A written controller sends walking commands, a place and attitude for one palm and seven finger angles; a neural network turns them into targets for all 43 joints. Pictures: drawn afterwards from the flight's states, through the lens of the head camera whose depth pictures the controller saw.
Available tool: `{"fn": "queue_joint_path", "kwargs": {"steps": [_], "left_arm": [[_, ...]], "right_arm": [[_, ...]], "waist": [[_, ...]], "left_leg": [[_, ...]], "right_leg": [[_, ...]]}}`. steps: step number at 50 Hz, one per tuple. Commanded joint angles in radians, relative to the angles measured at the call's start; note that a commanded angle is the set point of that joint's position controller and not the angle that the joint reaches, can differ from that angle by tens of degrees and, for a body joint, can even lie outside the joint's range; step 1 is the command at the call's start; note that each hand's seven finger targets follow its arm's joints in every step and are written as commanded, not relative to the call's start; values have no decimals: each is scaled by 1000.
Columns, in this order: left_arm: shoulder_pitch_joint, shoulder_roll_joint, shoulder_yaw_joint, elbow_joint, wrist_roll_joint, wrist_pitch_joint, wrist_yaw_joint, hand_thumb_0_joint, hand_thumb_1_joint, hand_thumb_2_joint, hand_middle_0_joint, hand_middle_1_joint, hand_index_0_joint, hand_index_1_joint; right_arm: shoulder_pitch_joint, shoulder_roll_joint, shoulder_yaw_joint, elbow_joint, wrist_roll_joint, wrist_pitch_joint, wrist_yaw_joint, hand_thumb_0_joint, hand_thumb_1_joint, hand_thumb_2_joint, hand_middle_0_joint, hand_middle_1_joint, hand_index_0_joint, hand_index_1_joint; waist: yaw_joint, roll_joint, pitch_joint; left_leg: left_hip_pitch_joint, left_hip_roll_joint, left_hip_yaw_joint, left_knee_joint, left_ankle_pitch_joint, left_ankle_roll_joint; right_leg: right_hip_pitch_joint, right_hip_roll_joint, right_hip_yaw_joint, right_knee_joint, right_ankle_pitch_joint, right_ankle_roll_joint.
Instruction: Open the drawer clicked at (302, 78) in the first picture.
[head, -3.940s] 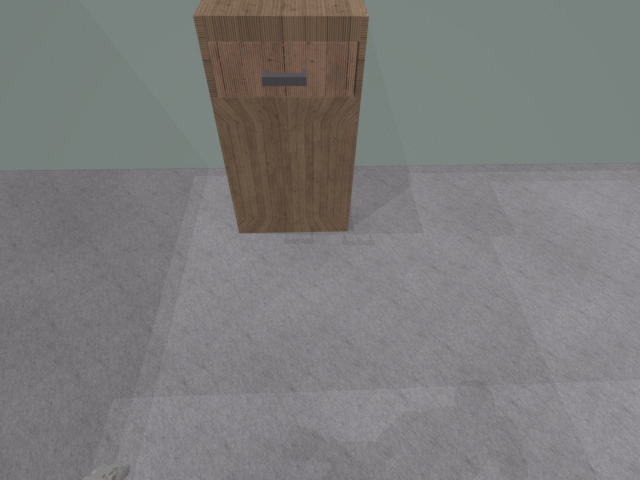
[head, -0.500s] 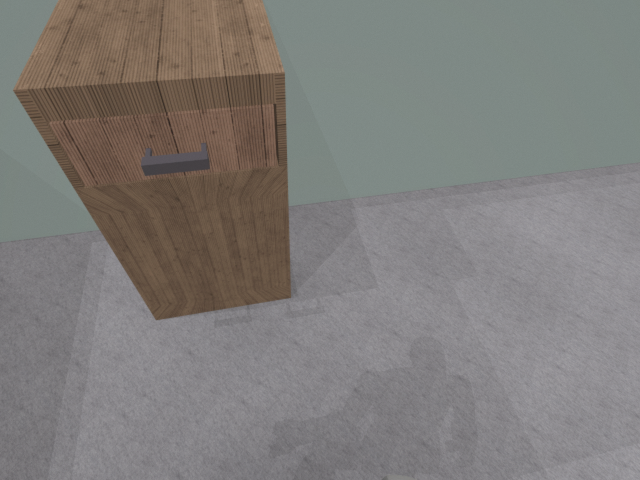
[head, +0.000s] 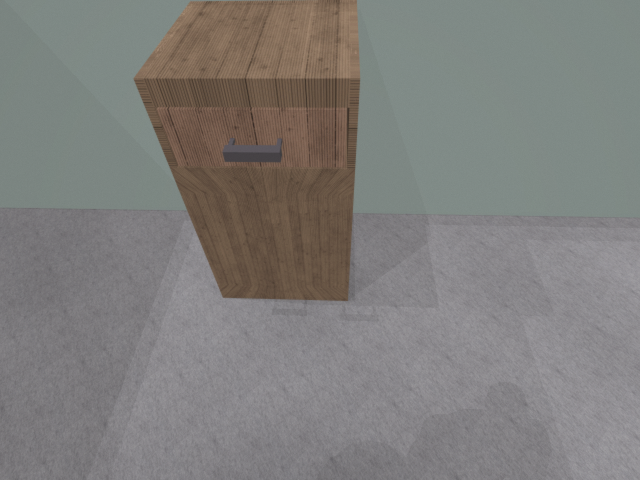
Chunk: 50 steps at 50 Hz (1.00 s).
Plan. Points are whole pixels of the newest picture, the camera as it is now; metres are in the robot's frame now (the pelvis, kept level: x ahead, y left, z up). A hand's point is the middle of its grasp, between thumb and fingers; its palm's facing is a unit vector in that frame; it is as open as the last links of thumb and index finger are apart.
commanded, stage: take the last steps up to it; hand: left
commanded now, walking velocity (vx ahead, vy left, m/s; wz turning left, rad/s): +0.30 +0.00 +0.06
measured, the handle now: (254, 147) +0.79 +0.24 -0.06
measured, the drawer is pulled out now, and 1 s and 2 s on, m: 0.00 0.00 0.00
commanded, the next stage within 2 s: come to a stop and stand still in 0.74 s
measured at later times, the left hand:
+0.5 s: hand (214, 467) +0.16 +0.19 -0.18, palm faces +0.02 -0.98 -0.21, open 7.3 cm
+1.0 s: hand (233, 434) +0.21 +0.17 -0.20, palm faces +0.09 -0.99 -0.12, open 7.3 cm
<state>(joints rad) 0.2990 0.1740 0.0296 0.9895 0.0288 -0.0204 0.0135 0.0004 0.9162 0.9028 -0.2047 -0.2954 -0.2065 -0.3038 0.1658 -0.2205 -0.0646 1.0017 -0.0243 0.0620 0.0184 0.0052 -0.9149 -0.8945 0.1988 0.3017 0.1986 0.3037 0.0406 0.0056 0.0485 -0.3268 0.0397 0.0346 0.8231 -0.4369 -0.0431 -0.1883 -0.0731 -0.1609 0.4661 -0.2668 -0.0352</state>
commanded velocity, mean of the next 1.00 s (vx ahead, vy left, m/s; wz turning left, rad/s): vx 0.14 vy -0.03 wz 0.01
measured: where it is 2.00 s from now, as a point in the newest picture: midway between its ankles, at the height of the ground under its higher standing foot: outside the picture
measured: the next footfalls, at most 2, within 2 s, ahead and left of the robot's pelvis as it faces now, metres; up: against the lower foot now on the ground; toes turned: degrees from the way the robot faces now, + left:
left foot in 0.12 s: +0.02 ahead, +0.14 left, +0.00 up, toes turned +6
right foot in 0.48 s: +0.23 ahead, -0.11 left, +0.00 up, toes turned -8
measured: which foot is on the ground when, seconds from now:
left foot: up 0.00-0.10, down 0.12-0.50, up 0.52-0.88, down 0.90-1.00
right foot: down 0.00-0.12, up 0.14-0.46, down 0.48-0.92, up 0.94-1.00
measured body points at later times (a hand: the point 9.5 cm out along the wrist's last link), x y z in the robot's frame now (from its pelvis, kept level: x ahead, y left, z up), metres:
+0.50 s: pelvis +0.11 -0.01 -0.02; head +0.13 -0.02 +0.43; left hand +0.16 +0.24 -0.17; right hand +0.03 -0.23 -0.18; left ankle -0.02 +0.14 -0.74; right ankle +0.19 -0.11 -0.75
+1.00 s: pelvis +0.25 +0.02 -0.01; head +0.27 +0.05 +0.44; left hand +0.21 +0.23 -0.19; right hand +0.34 -0.20 -0.15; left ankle +0.30 +0.11 -0.74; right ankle +0.19 -0.10 -0.73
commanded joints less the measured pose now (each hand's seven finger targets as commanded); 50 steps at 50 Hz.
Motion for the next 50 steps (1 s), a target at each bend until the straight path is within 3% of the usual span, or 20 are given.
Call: {"fn": "queue_joint_path", "kwargs": {"steps": [1,4,6,7,12,19,22,23,24,25,26,28,30,33,40,43,44,45,47,50], "left_arm": [[104,198,49,18,5,-15,2,0,900,900,-200,-300,-200,-300],[50,155,39,34,-11,-5,-4,0,900,900,-200,-300,-200,-300],[1,61,14,-11,-10,-7,-17,0,900,900,-200,-300,-200,-300],[-79,86,17,-39,2,-8,-16,0,900,900,-200,-300,-200,-300],[-30,68,24,24,-2,2,-39,0,900,900,-200,-300,-200,-300],[-100,51,28,-2,-8,3,-43,0,900,900,-200,-300,-200,-300],[2,71,43,32,-5,-9,-41,0,900,900,-200,-300,-200,-300],[102,111,53,64,-2,-17,-38,0,900,900,-200,-300,-200,-300],[240,186,71,101,6,-32,-28,0,900,900,-200,-300,-200,-300],[315,273,81,110,-6,-34,-19,0,900,900,-200,-300,-200,-300],[258,265,78,99,-17,-34,-13,0,900,900,-200,-300,-200,-300],[59,173,57,44,-14,-29,0,0,900,900,-200,-300,-200,-300],[-3,107,34,28,-8,-42,3,0,900,900,-200,-300,-200,-300],[16,93,29,49,-3,-49,5,0,900,900,-200,-300,-200,-300],[62,121,38,79,-3,-44,0,0,900,900,-200,-300,-200,-300],[42,98,33,89,-8,-29,4,0,900,900,-200,-300,-200,-300],[49,55,20,90,-11,-20,9,0,900,900,-200,-300,-200,-300],[91,12,7,90,-19,-14,14,0,900,900,-200,-300,-200,-300],[136,9,-5,122,-24,10,27,0,900,900,-200,-300,-200,-300],[96,56,5,113,-16,39,28,0,900,900,-200,-300,-200,-300]], "right_arm": [[-45,-33,8,-79,5,-57,3,0,-900,-900,200,300,200,300],[126,-46,12,-3,7,-80,-13,0,-900,-900,200,300,200,300],[279,-189,-16,38,-4,-83,-30,0,-900,-900,200,300,200,300],[298,-182,-16,49,-5,-82,-34,0,-900,-900,200,300,200,300],[170,-92,7,28,3,-111,-45,0,-900,-900,200,300,200,300],[212,-110,-5,71,-4,-115,-42,0,-900,-900,200,300,200,300],[195,-107,-6,80,-4,-109,-44,0,-900,-900,200,300,200,300],[201,-93,-2,81,1,-110,-39,0,-900,-900,200,300,200,300],[216,-42,6,70,11,-116,-32,0,-900,-900,200,300,200,300],[216,-8,14,27,16,-117,-29,0,-900,-900,200,300,200,300],[170,-38,6,26,16,-108,-29,0,-900,-900,200,300,200,300],[124,-30,-5,30,6,-101,-20,0,-900,-900,200,300,200,300],[179,11,5,60,-3,-86,-15,0,-900,-900,200,300,200,300],[202,37,10,65,-2,-74,-12,0,-900,-900,200,300,200,300],[74,34,18,12,5,-95,-4,0,-900,-900,200,300,200,300],[128,24,25,35,3,-105,-13,0,-900,-900,200,300,200,300],[190,-5,27,62,3,-114,-23,0,-900,-900,200,300,200,300],[222,-62,25,68,-1,-118,-35,0,-900,-900,200,300,200,300],[156,-88,30,65,9,-99,-56,0,-900,-900,200,300,200,300],[109,-89,20,54,14,-79,-81,0,-900,-900,200,300,200,300]], "waist": [[25,-174,-26],[-60,-61,-34],[-126,281,-4],[-148,218,46],[-53,115,99],[-53,129,107],[4,103,73],[49,9,22],[104,-182,-69],[100,-351,-129],[92,-305,-114],[14,-86,18],[-38,-76,17],[-56,-93,4],[-17,-119,10],[-60,-81,22],[-75,21,-6],[-61,167,-64],[-37,246,-88],[-42,176,-48]], "left_leg": [[-36,-4,51,-188,-9,33],[306,8,56,-476,120,56],[460,346,-379,-628,-8,204],[401,373,-428,-657,-28,251],[238,245,-164,-668,206,209],[195,236,-67,-617,301,199],[120,205,-36,-457,306,159],[52,146,8,-299,319,132],[-90,54,94,1,175,89],[-246,-26,67,285,-166,76],[-261,13,-38,418,-134,88],[-264,87,-61,445,47,82],[-172,100,-32,353,137,57],[-133,86,17,176,133,34],[-79,52,63,-137,161,37],[119,32,75,-322,285,38],[232,77,8,-392,470,42],[301,219,-125,-416,745,98],[247,311,-213,-508,886,171],[239,328,-165,-483,1103,220]], "right_leg": [[101,-245,279,-230,-57,-113],[-127,-149,156,-104,-195,-30],[-454,13,-14,300,-272,50],[-504,0,51,433,-299,41],[-423,-56,103,531,-65,58],[-267,-24,43,250,-3,59],[-37,23,10,115,52,38],[123,27,37,60,47,21],[294,-165,287,-44,-71,-42],[354,-365,637,-214,-73,-128],[247,-379,696,-286,-230,-150],[24,-326,521,-305,-309,-137],[-74,-245,319,-305,-79,-100],[-57,-206,209,-293,102,-109],[22,-205,179,-244,167,-127],[-58,-152,135,-134,164,-78],[-93,-88,96,-10,170,-36],[-130,-21,58,77,31,18],[-79,17,73,191,-256,57],[-151,-8,141,359,-275,60]]}}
